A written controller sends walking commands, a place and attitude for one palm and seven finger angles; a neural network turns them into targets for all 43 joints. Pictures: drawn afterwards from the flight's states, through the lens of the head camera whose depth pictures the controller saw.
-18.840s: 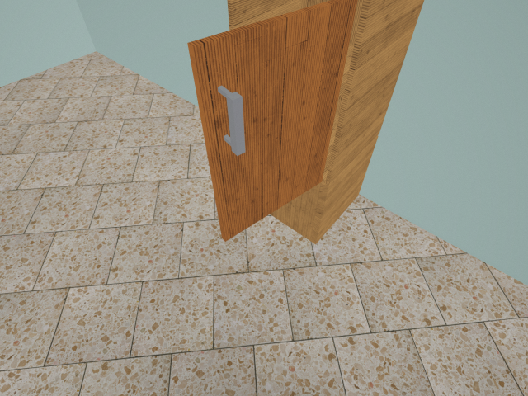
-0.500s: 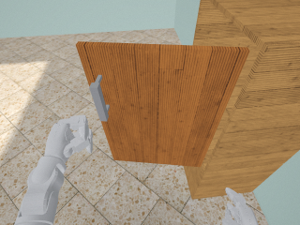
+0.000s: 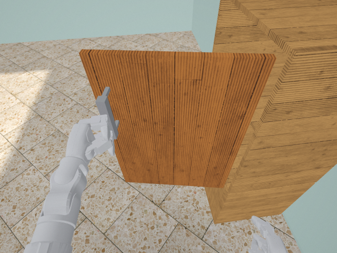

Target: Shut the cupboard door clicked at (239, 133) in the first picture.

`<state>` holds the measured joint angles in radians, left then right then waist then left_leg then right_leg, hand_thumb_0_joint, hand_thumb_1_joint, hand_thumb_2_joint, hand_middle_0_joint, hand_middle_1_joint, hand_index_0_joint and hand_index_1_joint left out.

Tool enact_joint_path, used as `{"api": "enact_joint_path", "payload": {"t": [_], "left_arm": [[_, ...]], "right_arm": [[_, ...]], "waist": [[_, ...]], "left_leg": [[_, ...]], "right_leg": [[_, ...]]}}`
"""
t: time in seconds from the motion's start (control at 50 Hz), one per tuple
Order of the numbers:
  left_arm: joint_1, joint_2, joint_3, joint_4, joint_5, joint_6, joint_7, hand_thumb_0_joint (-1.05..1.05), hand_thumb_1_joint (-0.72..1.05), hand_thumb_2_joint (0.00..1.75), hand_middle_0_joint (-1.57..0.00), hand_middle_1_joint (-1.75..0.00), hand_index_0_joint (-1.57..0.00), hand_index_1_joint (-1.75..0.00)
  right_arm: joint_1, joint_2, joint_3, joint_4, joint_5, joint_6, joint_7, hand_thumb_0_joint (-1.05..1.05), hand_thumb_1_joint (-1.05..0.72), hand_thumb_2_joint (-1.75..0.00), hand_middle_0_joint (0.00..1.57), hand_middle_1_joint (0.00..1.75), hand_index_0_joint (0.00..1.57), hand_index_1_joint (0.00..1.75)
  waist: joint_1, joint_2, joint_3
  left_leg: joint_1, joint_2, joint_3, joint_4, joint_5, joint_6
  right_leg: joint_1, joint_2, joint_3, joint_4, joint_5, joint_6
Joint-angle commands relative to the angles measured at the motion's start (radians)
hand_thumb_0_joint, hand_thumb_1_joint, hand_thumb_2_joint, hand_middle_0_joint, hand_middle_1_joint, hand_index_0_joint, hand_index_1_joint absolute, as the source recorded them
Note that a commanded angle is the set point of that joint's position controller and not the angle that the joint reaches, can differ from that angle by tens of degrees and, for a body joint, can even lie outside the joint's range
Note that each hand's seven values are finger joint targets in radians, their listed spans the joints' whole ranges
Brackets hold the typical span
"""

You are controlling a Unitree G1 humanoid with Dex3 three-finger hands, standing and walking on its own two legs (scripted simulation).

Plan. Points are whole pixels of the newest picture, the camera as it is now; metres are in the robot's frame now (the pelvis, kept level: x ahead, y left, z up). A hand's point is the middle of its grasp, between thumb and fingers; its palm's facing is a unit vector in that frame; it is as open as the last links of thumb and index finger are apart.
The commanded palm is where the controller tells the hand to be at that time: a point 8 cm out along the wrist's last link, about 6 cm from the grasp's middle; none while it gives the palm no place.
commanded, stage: bring the fist close to the handle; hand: left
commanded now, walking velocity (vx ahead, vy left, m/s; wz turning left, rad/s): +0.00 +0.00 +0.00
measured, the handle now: (110, 113) +0.43 +0.18 +0.11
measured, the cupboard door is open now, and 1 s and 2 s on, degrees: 78 71 58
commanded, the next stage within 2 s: push the door shut along its arc in 0.32 s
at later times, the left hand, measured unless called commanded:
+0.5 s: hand (107, 139) +0.34 +0.17 +0.11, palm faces -0.01 -1.00 -0.02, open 3.1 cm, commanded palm +0.32 +0.22 +0.11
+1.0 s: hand (113, 123) +0.39 +0.17 +0.11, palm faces -0.14 -0.99 -0.02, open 3.2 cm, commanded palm +0.39 +0.21 +0.11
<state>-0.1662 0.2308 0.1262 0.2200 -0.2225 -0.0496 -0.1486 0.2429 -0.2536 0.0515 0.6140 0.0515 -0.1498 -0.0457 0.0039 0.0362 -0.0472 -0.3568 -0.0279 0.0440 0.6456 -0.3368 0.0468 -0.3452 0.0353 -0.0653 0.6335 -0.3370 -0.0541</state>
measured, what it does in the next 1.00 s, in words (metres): stands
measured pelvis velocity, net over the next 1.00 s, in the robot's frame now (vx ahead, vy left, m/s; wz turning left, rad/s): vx -0.01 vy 0.00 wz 0.03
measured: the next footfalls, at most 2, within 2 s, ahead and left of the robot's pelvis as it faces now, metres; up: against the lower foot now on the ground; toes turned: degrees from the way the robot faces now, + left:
none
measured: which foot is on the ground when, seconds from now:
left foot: down 0.00-1.00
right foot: down 0.00-1.00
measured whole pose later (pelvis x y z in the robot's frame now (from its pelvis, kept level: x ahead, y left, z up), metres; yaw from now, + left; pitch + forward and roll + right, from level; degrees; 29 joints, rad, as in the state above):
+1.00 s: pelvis -0.01 +0.00 +0.00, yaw +2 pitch +5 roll -1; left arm -0.60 0.34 0.14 0.78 -0.24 -0.17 -0.31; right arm 0.27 -0.28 0.05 0.66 0.06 -0.10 -0.06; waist -0.03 0.03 -0.03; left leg -0.46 -0.04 0.02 0.69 -0.32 0.05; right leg -0.44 0.02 -0.09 0.67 -0.33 -0.05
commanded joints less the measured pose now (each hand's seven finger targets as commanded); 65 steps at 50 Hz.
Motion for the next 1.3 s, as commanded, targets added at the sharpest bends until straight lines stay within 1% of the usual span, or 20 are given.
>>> {"api": "enact_joint_path", "payload": {"t": [0.0, 0.04, 0.06, 0.14, 0.18, 0.28, 0.38, 0.44, 0.48, 0.54, 0.68, 0.74, 0.78, 0.84, 0.9, 0.94, 0.98, 1.04, 1.1, 1.28], "left_arm": [[-0.268, 0.16, 0.09, -0.19, -0.009, -0.067, 0.008, 0.0, 0.9, 0.9, -1.3, -1.5, -1.3, -1.5], [-0.236, 0.201, 0.132, -0.181, -0.01, -0.065, 0.011, 0.0, 0.9, 0.9, -1.3, -1.5, -1.3, -1.5], [-0.265, 0.163, 0.093, -0.193, -0.009, -0.065, 0.006, 0.0, 0.9, 0.9, -1.3, -1.5, -1.3, -1.5], [-0.36, 0.21, 0.123, -0.184, -0.015, -0.086, 0.004, 0.0, 0.9, 0.9, -1.3, -1.5, -1.3, -1.5], [-0.38, 0.173, 0.088, -0.217, -0.018, -0.104, -0.005, 0.0, 0.9, 0.9, -1.3, -1.5, -1.3, -1.5], [-0.356, 0.196, 0.112, -0.097, -0.031, -0.099, -0.029, 0.0, 0.9, 0.9, -1.3, -1.5, -1.3, -1.5], [-0.395, 0.181, 0.092, -0.125, -0.033, -0.102, -0.04, 0.0, 0.9, 0.9, -1.3, -1.5, -1.3, -1.5], [-0.389, 0.226, 0.124, -0.116, -0.032, -0.117, -0.041, 0.0, 0.9, 0.9, -1.3, -1.5, -1.3, -1.5], [-0.448, 0.181, 0.075, -0.109, -0.031, -0.121, -0.054, 0.0, 0.9, 0.9, -1.3, -1.5, -1.3, -1.5], [-0.488, 0.246, 0.113, -0.04, -0.025, -0.118, -0.063, 0.0, 0.9, 0.9, -1.3, -1.5, -1.3, -1.5], [-0.643, 0.21, 0.062, 0.038, -0.033, -0.136, -0.105, 0.0, 0.9, 0.9, -1.3, -1.5, -1.3, -1.5], [-0.727, 0.239, 0.07, 0.128, -0.036, -0.147, -0.12, 0.0, 0.9, 0.9, -1.3, -1.5, -1.3, -1.5], [-0.771, 0.2, 0.03, 0.151, -0.037, -0.159, -0.137, 0.0, 0.9, 0.9, -1.3, -1.5, -1.3, -1.5], [-0.841, 0.262, 0.07, 0.238, -0.032, -0.168, -0.145, 0.0, 0.9, 0.9, -1.3, -1.5, -1.3, -1.5], [-0.945, 0.204, 0.011, 0.293, -0.034, -0.186, -0.168, 0.0, 0.9, 0.9, -1.3, -1.5, -1.3, -1.5], [-0.965, 0.271, 0.063, 0.364, -0.033, -0.199, -0.171, 0.0, 0.9, 0.9, -1.3, -1.5, -1.3, -1.5], [-1.027, 0.221, 0.017, 0.386, -0.032, -0.216, -0.188, 0.0, 0.9, 0.9, -1.3, -1.5, -1.3, -1.5], [-1.063, 0.256, 0.04, 0.464, -0.032, -0.234, -0.204, 0.0, 0.9, 0.9, -1.3, -1.5, -1.3, -1.5], [-1.111, 0.227, 0.017, 0.48, -0.032, -0.255, -0.222, 0.0, 0.9, 0.9, -1.3, -1.5, -1.3, -1.5], [-1.238, 0.207, -0.016, 0.574, -0.021, -0.276, -0.239, 0.0, 0.9, 0.9, -1.3, -1.5, -1.3, -1.5]], "right_arm": [[-0.078, -0.121, -0.052, -0.157, 0.008, -0.036, -0.004, 0.0, -0.9, -0.9, 0.2, 0.3, 0.2, 0.3], [-0.08, -0.126, -0.055, -0.163, 0.006, -0.027, -0.005, 0.0, -0.9, -0.9, 0.2, 0.3, 0.2, 0.3], [-0.086, -0.12, -0.049, -0.168, 0.007, -0.023, -0.004, 0.0, -0.9, -0.9, 0.2, 0.3, 0.2, 0.3], [-0.083, -0.126, -0.053, -0.156, 0.008, -0.019, -0.016, 0.0, -0.9, -0.9, 0.2, 0.3, 0.2, 0.3], [-0.09, -0.117, -0.052, -0.161, 0.01, -0.026, -0.017, 0.0, -0.9, -0.9, 0.2, 0.3, 0.2, 0.3], [-0.073, -0.129, -0.052, -0.141, 0.012, -0.024, -0.019, 0.0, -0.9, -0.9, 0.2, 0.3, 0.2, 0.3], [-0.079, -0.126, -0.053, -0.153, 0.014, -0.023, -0.017, 0.0, -0.9, -0.9, 0.2, 0.3, 0.2, 0.3], [-0.066, -0.135, -0.058, -0.149, 0.012, -0.023, -0.018, 0.0, -0.9, -0.9, 0.2, 0.3, 0.2, 0.3], [-0.068, -0.13, -0.055, -0.147, 0.014, -0.026, -0.019, 0.0, -0.9, -0.9, 0.2, 0.3, 0.2, 0.3], [-0.054, -0.144, -0.056, -0.13, 0.013, -0.015, -0.025, 0.0, -0.9, -0.9, 0.2, 0.3, 0.2, 0.3], [-0.047, -0.142, -0.052, -0.127, 0.015, -0.01, -0.025, 0.0, -0.9, -0.9, 0.2, 0.3, 0.2, 0.3], [-0.023, -0.155, -0.055, -0.1, 0.015, -0.006, -0.029, 0.0, -0.9, -0.9, 0.2, 0.3, 0.2, 0.3], [-0.029, -0.151, -0.053, -0.104, 0.017, -0.006, -0.028, 0.0, -0.9, -0.9, 0.2, 0.3, 0.2, 0.3], [-0.004, -0.163, -0.055, -0.081, 0.014, 0.002, -0.029, 0.0, -0.9, -0.9, 0.2, 0.3, 0.2, 0.3], [0.003, -0.161, -0.054, -0.074, 0.017, 0.001, -0.026, 0.0, -0.9, -0.9, 0.2, 0.3, 0.2, 0.3], [0.026, -0.175, -0.058, -0.058, 0.013, 0.006, -0.027, 0.0, -0.9, -0.9, 0.2, 0.3, 0.2, 0.3], [0.033, -0.172, -0.058, -0.057, 0.013, 0.002, -0.022, 0.0, -0.9, -0.9, 0.2, 0.3, 0.2, 0.3], [0.064, -0.185, -0.062, -0.042, 0.01, 0.007, -0.021, 0.0, -0.9, -0.9, 0.2, 0.3, 0.2, 0.3], [0.074, -0.186, -0.067, -0.04, 0.009, 0.003, -0.015, 0.0, -0.9, -0.9, 0.2, 0.3, 0.2, 0.3], [0.131, -0.204, -0.077, -0.006, 0.003, 0.003, -0.013, 0.0, -0.9, -0.9, 0.2, 0.3, 0.2, 0.3]], "waist": [[0.009, -0.043, -0.205], [0.02, -0.064, -0.212], [0.009, -0.041, -0.202], [-0.007, -0.049, -0.201], [-0.007, 0.008, -0.239], [-0.011, -0.049, -0.19], [-0.01, -0.011, -0.236], [-0.008, -0.049, -0.249], [-0.028, -0.037, -0.231], [-0.03, -0.045, -0.215], [-0.046, -0.003, -0.266], [-0.071, -0.081, -0.241], [-0.073, -0.035, -0.249], [-0.078, -0.035, -0.249], [-0.101, -0.01, -0.269], [-0.095, -0.03, -0.27], [-0.11, -0.009, -0.311], [-0.116, -0.043, -0.311], [-0.121, 0.02, -0.34], [-0.158, 0.005, -0.359]], "left_leg": [[0.101, 0.023, -0.063, -0.081, 0.269, -0.018], [0.092, 0.022, -0.058, -0.077, 0.263, -0.014], [0.09, 0.02, -0.055, -0.083, 0.259, -0.014], [0.091, 0.021, -0.054, -0.075, 0.208, -0.01], [0.118, 0.019, -0.055, -0.078, 0.225, -0.011], [0.071, 0.017, -0.058, -0.075, 0.193, -0.01], [0.09, 0.015, -0.056, -0.067, 0.226, -0.009], [0.092, 0.018, -0.059, -0.061, 0.237, -0.007], [0.099, 0.018, -0.058, -0.063, 0.226, -0.006], [0.086, 0.018, -0.062, -0.062, 0.208, -0.005], [0.111, 0.014, -0.074, -0.06, 0.218, -0.006], [0.089, 0.018, -0.079, -0.05, 0.189, -0.003], [0.095, 0.014, -0.08, -0.052, 0.18, -0.004], [0.082, 0.014, -0.092, -0.045, 0.169, -0.006], [0.094, 0.013, -0.101, -0.042, 0.152, -0.008], [0.075, 0.014, -0.105, -0.034, 0.149, -0.007], [0.094, 0.013, -0.111, -0.028, 0.166, -0.009], [0.073, 0.015, -0.114, -0.016, 0.171, -0.008], [0.115, 0.018, -0.122, -0.01, 0.184, -0.015], [0.137, 0.031, -0.15, 0.008, 0.201, -0.02]], "right_leg": [[0.073, -0.035, 0.052, -0.079, 0.32, 0.028], [0.091, -0.037, 0.062, -0.085, 0.321, 0.031], [0.087, -0.039, 0.062, -0.086, 0.323, 0.031], [0.075, -0.038, 0.079, -0.104, 0.262, 0.035], [0.079, -0.037, 0.074, -0.095, 0.279, 0.03], [0.066, -0.041, 0.081, -0.105, 0.262, 0.037], [0.08, -0.045, 0.082, -0.091, 0.305, 0.035], [0.09, -0.042, 0.082, -0.086, 0.314, 0.037], [0.061, -0.039, 0.077, -0.088, 0.307, 0.038], [0.053, -0.041, 0.081, -0.092, 0.279, 0.037], [0.038, -0.04, 0.076, -0.081, 0.282, 0.028], [0.008, -0.039, 0.077, -0.088, 0.25, 0.033], [-0.009, -0.039, 0.076, -0.084, 0.241, 0.031], [-0.026, -0.038, 0.075, -0.078, 0.214, 0.025], [-0.07, -0.034, 0.065, -0.068, 0.191, 0.024], [-0.07, -0.033, 0.067, -0.065, 0.179, 0.02], [-0.085, -0.031, 0.061, -0.047, 0.197, 0.02], [-0.098, -0.028, 0.058, -0.037, 0.199, 0.02], [-0.146, -0.024, 0.05, -0.022, 0.196, 0.016], [-0.244, -0.013, 0.034, 0.002, 0.17, 0.016]]}}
